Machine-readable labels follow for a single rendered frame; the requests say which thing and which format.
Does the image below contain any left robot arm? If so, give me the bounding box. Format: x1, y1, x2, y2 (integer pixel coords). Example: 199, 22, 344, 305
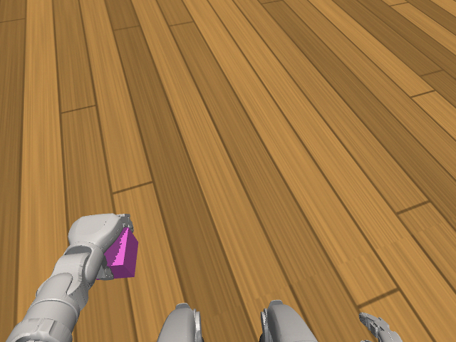
6, 242, 104, 342

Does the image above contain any left robot hand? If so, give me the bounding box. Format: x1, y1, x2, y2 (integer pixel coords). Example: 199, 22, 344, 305
68, 213, 134, 281

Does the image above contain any right robot hand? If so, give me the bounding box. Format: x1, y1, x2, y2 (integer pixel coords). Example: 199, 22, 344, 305
359, 312, 403, 342

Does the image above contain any cube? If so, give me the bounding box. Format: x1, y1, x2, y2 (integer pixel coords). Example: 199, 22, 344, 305
96, 227, 138, 280

